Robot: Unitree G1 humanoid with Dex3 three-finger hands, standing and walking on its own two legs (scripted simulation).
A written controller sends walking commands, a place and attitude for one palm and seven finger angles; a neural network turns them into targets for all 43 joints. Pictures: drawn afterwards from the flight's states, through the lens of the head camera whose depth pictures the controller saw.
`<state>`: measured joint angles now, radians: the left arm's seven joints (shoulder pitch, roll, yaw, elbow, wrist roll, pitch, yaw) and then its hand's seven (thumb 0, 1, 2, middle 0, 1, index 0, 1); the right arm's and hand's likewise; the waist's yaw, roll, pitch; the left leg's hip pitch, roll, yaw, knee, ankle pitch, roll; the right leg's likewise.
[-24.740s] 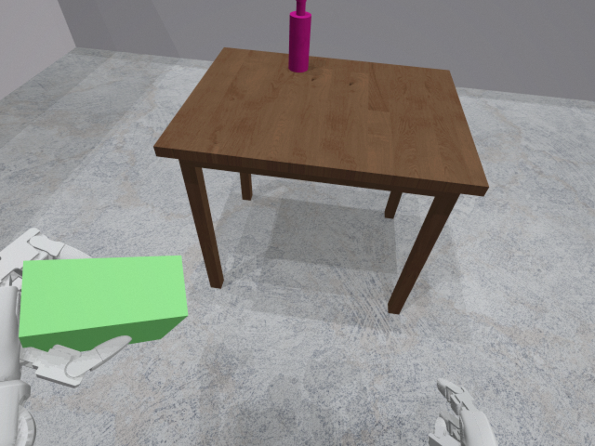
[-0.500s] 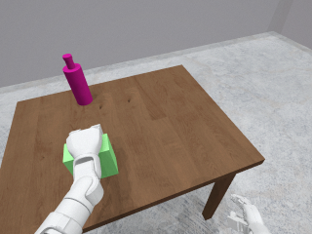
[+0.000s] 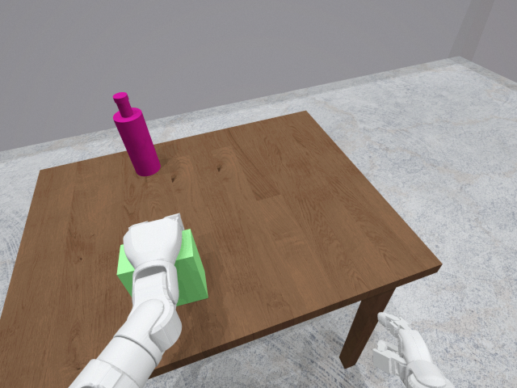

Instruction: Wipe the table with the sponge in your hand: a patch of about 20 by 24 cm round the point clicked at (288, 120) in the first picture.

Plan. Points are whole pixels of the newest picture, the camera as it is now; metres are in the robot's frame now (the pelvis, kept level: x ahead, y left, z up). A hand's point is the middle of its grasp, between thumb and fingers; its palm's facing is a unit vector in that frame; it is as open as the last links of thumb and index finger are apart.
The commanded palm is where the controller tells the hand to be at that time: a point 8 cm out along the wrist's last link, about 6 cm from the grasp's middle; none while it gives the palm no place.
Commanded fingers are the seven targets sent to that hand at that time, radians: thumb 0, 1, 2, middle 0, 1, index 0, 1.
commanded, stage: slide across to the third lane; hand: left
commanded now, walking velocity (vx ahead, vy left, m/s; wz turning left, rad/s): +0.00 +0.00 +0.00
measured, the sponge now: (169, 279) +0.30 +0.21 -0.03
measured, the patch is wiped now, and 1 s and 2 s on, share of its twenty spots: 0.75 0.95 0.95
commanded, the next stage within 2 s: wipe forward along the third lane in 0.42 s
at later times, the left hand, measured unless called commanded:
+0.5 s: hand (198, 250) +0.33 +0.16 +0.03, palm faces -0.04 -0.04 -1.00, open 10.2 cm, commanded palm +0.30 +0.13 +0.08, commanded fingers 0.00 0.10 1.30 -1.20 -1.60 -1.20 -1.60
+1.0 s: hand (206, 234) +0.37 +0.15 +0.03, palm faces -0.07 -0.02 -1.00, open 10.2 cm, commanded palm +0.34 +0.15 +0.06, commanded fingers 0.00 0.10 1.30 -1.20 -1.60 -1.20 -1.60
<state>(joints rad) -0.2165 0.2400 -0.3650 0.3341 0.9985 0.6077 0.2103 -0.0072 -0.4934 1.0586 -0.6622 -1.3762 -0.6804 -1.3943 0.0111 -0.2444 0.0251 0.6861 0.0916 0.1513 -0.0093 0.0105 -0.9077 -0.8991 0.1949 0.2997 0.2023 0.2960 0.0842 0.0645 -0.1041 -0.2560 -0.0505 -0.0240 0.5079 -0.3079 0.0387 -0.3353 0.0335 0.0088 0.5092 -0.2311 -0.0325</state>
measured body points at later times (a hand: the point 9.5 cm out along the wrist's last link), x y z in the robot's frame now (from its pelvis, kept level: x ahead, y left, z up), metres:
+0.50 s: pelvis -0.01 -0.01 +0.00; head -0.02 -0.04 +0.45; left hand +0.33 +0.16 +0.08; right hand +0.22 -0.21 -0.10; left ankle -0.03 +0.10 -0.74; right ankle +0.02 -0.10 -0.74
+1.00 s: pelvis -0.02 -0.03 +0.00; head -0.01 -0.05 +0.45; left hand +0.37 +0.15 +0.08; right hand +0.16 -0.26 -0.12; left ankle -0.03 +0.10 -0.74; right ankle +0.02 -0.10 -0.74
